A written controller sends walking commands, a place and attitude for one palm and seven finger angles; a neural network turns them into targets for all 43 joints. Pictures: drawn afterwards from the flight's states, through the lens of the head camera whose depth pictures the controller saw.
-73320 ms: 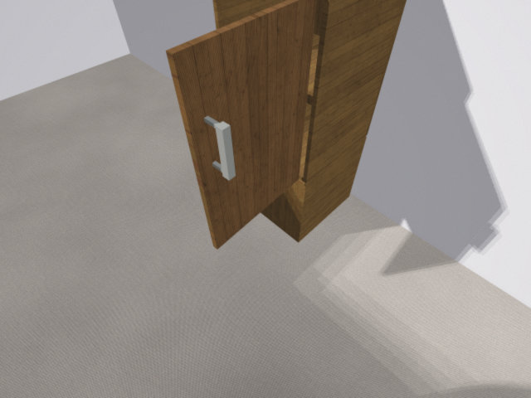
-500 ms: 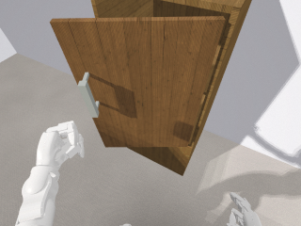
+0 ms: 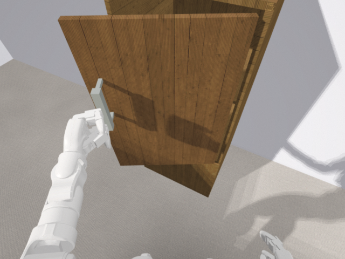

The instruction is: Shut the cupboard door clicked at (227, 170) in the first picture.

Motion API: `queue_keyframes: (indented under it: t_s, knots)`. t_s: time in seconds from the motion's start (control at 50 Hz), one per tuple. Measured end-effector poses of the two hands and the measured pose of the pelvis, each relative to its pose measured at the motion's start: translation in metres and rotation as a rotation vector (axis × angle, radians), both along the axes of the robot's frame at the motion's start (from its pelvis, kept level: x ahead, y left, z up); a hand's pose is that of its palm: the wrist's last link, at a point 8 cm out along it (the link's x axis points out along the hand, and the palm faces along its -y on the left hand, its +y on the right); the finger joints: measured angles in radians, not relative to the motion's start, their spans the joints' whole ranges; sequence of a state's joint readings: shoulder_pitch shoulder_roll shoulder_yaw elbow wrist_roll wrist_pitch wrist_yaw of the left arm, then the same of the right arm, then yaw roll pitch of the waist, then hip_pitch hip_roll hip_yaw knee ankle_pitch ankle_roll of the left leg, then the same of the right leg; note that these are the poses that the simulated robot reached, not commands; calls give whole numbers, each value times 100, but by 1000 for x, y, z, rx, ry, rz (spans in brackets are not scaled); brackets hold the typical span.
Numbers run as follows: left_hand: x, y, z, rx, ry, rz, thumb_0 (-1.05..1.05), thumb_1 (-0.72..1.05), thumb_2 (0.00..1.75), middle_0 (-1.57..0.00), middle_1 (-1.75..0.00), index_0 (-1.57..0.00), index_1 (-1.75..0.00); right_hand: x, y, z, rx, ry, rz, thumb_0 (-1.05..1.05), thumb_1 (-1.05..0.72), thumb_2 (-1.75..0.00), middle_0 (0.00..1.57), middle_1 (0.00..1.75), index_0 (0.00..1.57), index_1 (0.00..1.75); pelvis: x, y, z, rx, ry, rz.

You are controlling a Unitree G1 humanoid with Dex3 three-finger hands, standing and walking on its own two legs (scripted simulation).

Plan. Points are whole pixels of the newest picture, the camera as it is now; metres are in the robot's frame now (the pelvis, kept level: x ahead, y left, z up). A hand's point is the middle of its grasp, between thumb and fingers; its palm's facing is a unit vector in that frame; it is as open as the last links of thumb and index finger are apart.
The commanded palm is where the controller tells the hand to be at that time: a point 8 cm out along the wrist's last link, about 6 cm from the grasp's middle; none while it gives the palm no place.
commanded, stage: bring the fist close to the handle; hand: left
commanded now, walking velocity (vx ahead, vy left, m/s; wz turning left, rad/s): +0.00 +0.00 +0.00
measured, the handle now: (105, 105) +0.48 +0.20 +0.08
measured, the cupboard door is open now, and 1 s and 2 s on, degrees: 29 23 9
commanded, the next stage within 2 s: push the door shut along its arc in 0.44 s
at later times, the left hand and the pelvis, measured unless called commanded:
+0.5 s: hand (105, 133) +0.38 +0.17 +0.08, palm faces +0.06 -1.00 -0.02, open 3.1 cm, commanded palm +0.36 +0.22 +0.08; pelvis -0.01 -0.01 +0.00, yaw +0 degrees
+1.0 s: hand (109, 117) +0.43 +0.18 +0.08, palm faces -0.07 -1.00 -0.02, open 3.2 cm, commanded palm +0.42 +0.22 +0.08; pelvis -0.01 +0.00 -0.01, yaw +0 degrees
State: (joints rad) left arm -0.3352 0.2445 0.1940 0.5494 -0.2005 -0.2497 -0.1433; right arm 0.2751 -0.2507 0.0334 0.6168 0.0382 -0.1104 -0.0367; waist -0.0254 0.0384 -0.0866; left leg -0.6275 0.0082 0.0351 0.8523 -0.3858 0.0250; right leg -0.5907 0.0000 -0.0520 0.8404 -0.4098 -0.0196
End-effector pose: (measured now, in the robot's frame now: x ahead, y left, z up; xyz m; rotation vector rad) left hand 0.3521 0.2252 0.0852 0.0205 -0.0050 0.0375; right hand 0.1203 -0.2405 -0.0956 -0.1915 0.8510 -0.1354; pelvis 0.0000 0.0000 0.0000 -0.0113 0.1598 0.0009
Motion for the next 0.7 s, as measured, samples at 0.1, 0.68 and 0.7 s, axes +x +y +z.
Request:
queue_keyframes:
  t_s: [0.1,0.68,0.7]
  knots:
    - [12,-4,-9,-11,31,4,2,90,90,-130,-150,-130,-150,-21,-9,-5,-18,62,-24,1,-90,-90,20,30,21,30,-4,-1,-1,1,9,-2]
    - [22,0,-6,0,12,-18,2,90,90,-131,-150,-130,-150,-26,-18,-6,-26,78,-45,1,-90,-90,20,30,20,30,-9,-5,-3,0,21,-5]
    - [25,0,-6,-1,15,-23,2,90,90,-131,-150,-130,-150,-26,-18,-6,-27,80,-46,1,-90,-90,20,30,20,30,-9,-5,-3,0,23,-5]
